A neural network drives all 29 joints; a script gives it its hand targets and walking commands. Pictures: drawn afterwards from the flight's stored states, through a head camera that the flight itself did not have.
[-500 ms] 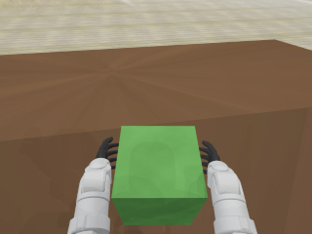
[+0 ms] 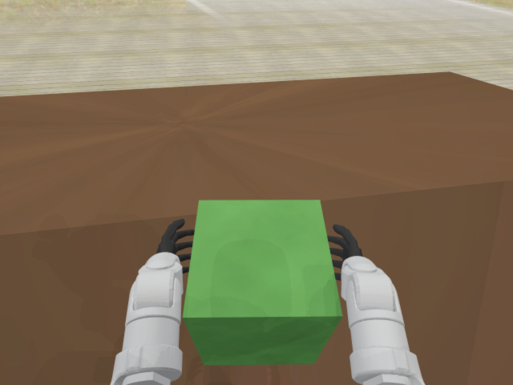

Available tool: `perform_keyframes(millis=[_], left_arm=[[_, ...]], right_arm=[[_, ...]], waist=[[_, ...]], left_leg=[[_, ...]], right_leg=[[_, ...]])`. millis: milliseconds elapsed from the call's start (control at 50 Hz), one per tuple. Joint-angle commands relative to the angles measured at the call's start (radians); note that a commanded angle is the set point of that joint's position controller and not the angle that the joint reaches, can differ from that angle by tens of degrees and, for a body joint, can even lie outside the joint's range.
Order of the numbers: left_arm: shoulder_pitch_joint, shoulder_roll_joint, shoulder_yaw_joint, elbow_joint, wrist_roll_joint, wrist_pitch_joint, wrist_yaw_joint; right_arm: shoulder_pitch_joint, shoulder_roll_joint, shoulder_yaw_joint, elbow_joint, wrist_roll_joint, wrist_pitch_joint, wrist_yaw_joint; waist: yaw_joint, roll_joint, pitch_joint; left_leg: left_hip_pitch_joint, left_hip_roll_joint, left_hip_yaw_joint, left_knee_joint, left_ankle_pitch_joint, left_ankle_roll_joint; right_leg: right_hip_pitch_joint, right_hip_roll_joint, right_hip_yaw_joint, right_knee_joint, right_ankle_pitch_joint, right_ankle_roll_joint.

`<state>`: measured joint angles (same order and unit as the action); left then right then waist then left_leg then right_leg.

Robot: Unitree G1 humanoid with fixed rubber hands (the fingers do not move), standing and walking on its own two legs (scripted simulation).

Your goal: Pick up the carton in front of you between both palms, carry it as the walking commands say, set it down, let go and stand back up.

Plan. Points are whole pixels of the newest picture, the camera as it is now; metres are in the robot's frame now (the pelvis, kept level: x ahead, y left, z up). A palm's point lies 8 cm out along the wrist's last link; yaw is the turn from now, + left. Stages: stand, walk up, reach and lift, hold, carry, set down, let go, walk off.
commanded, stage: carry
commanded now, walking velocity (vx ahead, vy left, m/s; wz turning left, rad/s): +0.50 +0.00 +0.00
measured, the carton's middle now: (259, 286) +0.30 +0.00 -0.03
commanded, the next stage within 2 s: none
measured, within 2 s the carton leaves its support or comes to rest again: neither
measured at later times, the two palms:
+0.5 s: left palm (169, 202) +0.41 +0.17 +0.08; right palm (331, 202) +0.41 -0.13 +0.08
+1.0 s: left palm (196, 130) +0.72 +0.16 +0.05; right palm (308, 130) +0.73 -0.14 +0.05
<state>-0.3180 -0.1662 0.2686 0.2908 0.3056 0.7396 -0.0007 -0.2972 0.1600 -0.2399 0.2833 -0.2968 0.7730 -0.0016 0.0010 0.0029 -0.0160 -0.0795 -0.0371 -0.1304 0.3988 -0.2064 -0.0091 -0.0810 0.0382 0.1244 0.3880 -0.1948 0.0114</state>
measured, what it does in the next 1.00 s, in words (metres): walks ahead: left foot, then right foot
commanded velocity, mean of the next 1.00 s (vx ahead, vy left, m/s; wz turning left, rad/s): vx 0.50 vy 0.00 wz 0.00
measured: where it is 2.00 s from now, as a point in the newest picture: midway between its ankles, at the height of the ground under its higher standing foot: (243, 232)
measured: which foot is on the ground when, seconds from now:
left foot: down 0.00-0.36, up 0.38-0.52, down 0.54-0.94, up 0.96-1.00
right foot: down 0.00-0.58, up 0.60-0.90, down 0.92-1.00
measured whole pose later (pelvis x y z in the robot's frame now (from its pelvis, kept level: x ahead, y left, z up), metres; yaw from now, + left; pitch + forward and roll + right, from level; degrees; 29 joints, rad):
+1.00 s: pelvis +0.46 +0.00 -0.02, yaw +3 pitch +3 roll -1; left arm -0.19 -0.14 0.10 -0.25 0.13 1.17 0.09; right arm -0.15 0.13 -0.14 -0.29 -0.12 1.22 -0.09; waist 0.01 0.01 -0.06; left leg -0.22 0.08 0.05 1.09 -0.44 0.00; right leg -0.45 -0.02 -0.27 0.57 -0.19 -0.11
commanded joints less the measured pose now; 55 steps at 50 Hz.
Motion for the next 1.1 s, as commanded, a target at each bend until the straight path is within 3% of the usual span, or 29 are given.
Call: perform_keyframes(millis=[0,20,40,100,140,180,200,220,300,320,360,380,400,440,500,520,540,560,580,620,660,800,840,880,900,920,940,1000,1080], left_arm=[[-0.480,-0.939,-0.547,0.015,-0.287,-0.011,-0.256],[-0.481,-0.939,-0.562,-0.012,-0.292,-0.009,-0.249],[-0.479,-0.933,-0.576,-0.045,-0.298,-0.005,-0.241],[-0.462,-0.928,-0.658,-0.138,-0.347,0.036,-0.216],[-0.465,-0.912,-0.721,-0.210,-0.389,0.088,-0.201],[-0.498,-0.892,-0.772,-0.272,-0.434,0.150,-0.190],[-0.505,-0.887,-0.796,-0.291,-0.463,0.183,-0.187],[-0.525,-0.888,-0.818,-0.314,-0.495,0.214,-0.187],[-0.463,-0.905,-0.873,-0.394,-0.594,0.308,-0.177],[-0.445,-0.908,-0.872,-0.411,-0.603,0.329,-0.172],[-0.338,-0.868,-0.838,-0.430,-0.573,0.365,-0.155],[-0.324,-0.864,-0.830,-0.461,-0.557,0.384,-0.144],[-0.322,-0.866,-0.836,-0.510,-0.548,0.402,-0.134],[-0.335,-0.888,-0.846,-0.586,-0.556,0.428,-0.126],[-0.306,-0.908,-0.862,-0.655,-0.590,0.455,-0.141],[-0.309,-0.896,-0.872,-0.666,-0.601,0.462,-0.147],[-0.310,-0.872,-0.875,-0.664,-0.608,0.471,-0.151],[-0.360,-0.839,-0.877,-0.700,-0.626,0.487,-0.157],[-0.404,-0.819,-0.892,-0.713,-0.644,0.504,-0.162],[-0.390,-0.820,-0.881,-0.673,-0.661,0.516,-0.171],[-0.356,-0.837,-0.872,-0.642,-0.654,0.514,-0.171],[-0.233,-0.887,-0.847,-0.605,-0.557,0.488,-0.141],[-0.219,-0.892,-0.848,-0.607,-0.547,0.477,-0.143],[-0.223,-0.893,-0.855,-0.609,-0.551,0.466,-0.147],[-0.227,-0.895,-0.857,-0.610,-0.554,0.463,-0.151],[-0.234,-0.883,-0.845,-0.587,-0.545,0.456,-0.156],[-0.228,-0.919,-0.854,-0.582,-0.559,0.451,-0.160],[-0.282,-0.989,-0.894,-0.621,-0.607,0.430,-0.175],[-0.249,-0.997,-0.920,-0.642,-0.638,0.412,-0.197]], right_arm=[[-0.592,0.918,0.538,-0.063,0.290,-0.055,0.248],[-0.597,0.920,0.558,-0.088,0.302,-0.054,0.245],[-0.608,0.914,0.582,-0.116,0.317,-0.049,0.242],[-0.590,0.918,0.660,-0.202,0.372,-0.011,0.226],[-0.589,0.895,0.708,-0.265,0.418,0.035,0.216],[-0.567,0.855,0.736,-0.307,0.448,0.094,0.202],[-0.547,0.832,0.745,-0.327,0.461,0.127,0.191],[-0.541,0.812,0.748,-0.353,0.469,0.158,0.179],[-0.528,0.808,0.802,-0.504,0.535,0.266,0.149],[-0.505,0.812,0.809,-0.520,0.549,0.287,0.147],[-0.496,0.836,0.840,-0.581,0.589,0.343,0.159],[-0.513,0.844,0.849,-0.599,0.613,0.365,0.170],[-0.510,0.853,0.853,-0.602,0.632,0.378,0.179],[-0.468,0.860,0.837,-0.613,0.645,0.396,0.186],[-0.376,0.863,0.820,-0.665,0.624,0.415,0.174],[-0.380,0.847,0.821,-0.684,0.614,0.419,0.168],[-0.367,0.833,0.817,-0.688,0.603,0.427,0.161],[-0.347,0.823,0.801,-0.674,0.585,0.430,0.152],[-0.356,0.817,0.790,-0.672,0.567,0.436,0.142],[-0.374,0.803,0.785,-0.699,0.564,0.455,0.128],[-0.403,0.820,0.804,-0.720,0.579,0.464,0.128],[-0.363,0.852,0.842,-0.696,0.624,0.460,0.177],[-0.352,0.860,0.842,-0.689,0.621,0.450,0.186],[-0.359,0.845,0.849,-0.695,0.622,0.442,0.192],[-0.380,0.831,0.849,-0.699,0.618,0.438,0.196],[-0.394,0.837,0.856,-0.705,0.625,0.443,0.197],[-0.396,0.836,0.852,-0.699,0.618,0.439,0.198],[-0.370,0.918,0.856,-0.676,0.608,0.407,0.196],[-0.276,0.963,0.857,-0.646,0.566,0.366,0.173]], waist=[[0.004,-0.057,-0.194],[0.007,-0.059,-0.180],[0.009,-0.084,-0.178],[0.007,-0.134,-0.276],[0.006,-0.077,-0.286],[-0.013,0.203,-0.243],[-0.022,0.256,-0.184],[-0.022,0.233,-0.161],[-0.010,0.125,-0.296],[-0.004,0.085,-0.351],[0.025,-0.252,-0.331],[0.032,-0.270,-0.266],[0.040,-0.208,-0.235],[0.038,-0.124,-0.266],[0.013,-0.145,-0.318],[0.008,-0.108,-0.337],[-0.006,-0.036,-0.357],[-0.027,0.240,-0.341],[-0.037,0.312,-0.303],[-0.036,0.121,-0.289],[-0.032,0.035,-0.301],[-0.021,0.143,-0.205],[-0.006,0.169,-0.240],[0.022,0.143,-0.335],[0.048,0.072,-0.383],[0.039,-0.199,-0.453],[0.035,-0.228,-0.423],[0.023,-0.017,-0.362],[0.020,-0.096,-0.359]], left_leg=[[-0.134,0.085,0.017,-0.008,-0.304,0.010],[-0.184,0.066,0.036,0.011,-0.434,0.010],[-0.186,0.053,0.072,0.065,-0.382,0.004],[-0.206,0.023,0.161,0.148,-0.229,-0.002],[-0.140,0.046,0.141,0.047,-0.262,0.013],[-0.068,0.249,-0.170,-0.170,-0.509,0.091],[-0.021,0.331,-0.305,-0.229,-0.536,0.145],[-0.029,0.359,-0.334,-0.233,-0.457,0.181],[-0.144,0.214,0.027,-0.060,-0.219,0.106],[-0.251,0.179,0.098,0.034,-0.258,0.080],[-0.600,0.075,0.253,0.372,-0.287,0.013],[-0.709,0.080,0.244,0.372,-0.373,0.016],[-0.732,0.092,0.229,0.368,-0.409,0.020],[-0.639,0.091,0.235,0.265,-0.309,0.017],[-0.274,0.032,0.351,0.019,-0.057,0.003],[-0.061,0.031,0.362,-0.005,-0.002,0.008],[0.158,0.098,0.271,-0.019,-0.041,0.033],[0.268,0.337,-0.140,-0.139,-0.109,0.116],[0.369,0.447,-0.338,-0.142,0.053,0.238],[0.380,0.462,-0.258,-0.098,0.297,0.266],[0.351,0.417,-0.118,-0.125,0.280,0.188],[0.158,0.262,0.226,-0.134,0.537,0.113],[0.088,0.252,0.297,-0.036,0.723,0.079],[-0.039,0.202,0.368,0.212,0.662,0.032],[-0.176,0.181,0.352,0.412,0.415,0.013],[-0.424,0.063,0.317,0.735,0.065,-0.032],[-0.553,0.020,0.197,0.891,-0.244,-0.008],[-0.565,0.159,0.121,0.862,-0.131,0.039],[-0.512,0.156,0.185,0.632,-0.058,0.018]], right_leg=[[-0.117,-0.131,0.055,-0.072,-0.369,-0.026],[-0.167,-0.134,0.071,-0.096,-0.546,-0.036],[-0.186,-0.156,0.091,-0.100,-0.563,-0.048],[-0.142,-0.190,0.093,-0.091,-0.473,-0.074],[-0.216,-0.161,0.014,-0.022,-0.460,-0.060],[-0.393,-0.054,-0.176,0.289,-0.333,0.006],[-0.528,-0.038,-0.219,0.334,-0.320,0.014],[-0.541,-0.068,-0.202,0.308,-0.313,0.002],[-0.103,-0.028,-0.290,-0.006,-0.074,-0.003],[0.083,-0.078,-0.245,-0.021,-0.067,-0.014],[0.286,-0.384,0.216,-0.141,-0.255,-0.152],[0.303,-0.447,0.286,-0.134,-0.117,-0.215],[0.294,-0.445,0.259,-0.127,0.007,-0.232],[0.256,-0.412,0.135,-0.123,0.041,-0.189],[0.064,-0.285,-0.132,-0.051,0.000,-0.093],[-0.081,-0.244,-0.203,0.019,-0.062,-0.066],[-0.257,-0.200,-0.273,0.157,-0.112,-0.036],[-0.485,-0.118,-0.345,0.444,-0.198,0.020],[-0.709,-0.069,-0.276,0.566,-0.360,0.016],[-0.802,-0.131,-0.189,0.707,-0.366,-0.023],[-0.771,-0.159,-0.184,0.608,-0.264,-0.029],[-0.503,-0.053,-0.359,0.191,0.056,-0.023],[-0.272,-0.010,-0.411,0.140,0.157,-0.040],[0.071,0.018,-0.440,0.091,0.111,-0.048],[0.241,-0.096,-0.298,0.087,-0.007,-0.045],[0.382,-0.418,0.270,-0.066,-0.221,-0.196],[0.368,-0.484,0.459,-0.189,-0.155,-0.260],[0.192,-0.411,0.163,-0.147,0.100,-0.185],[0.122,-0.346,-0.047,-0.197,0.128,-0.132]])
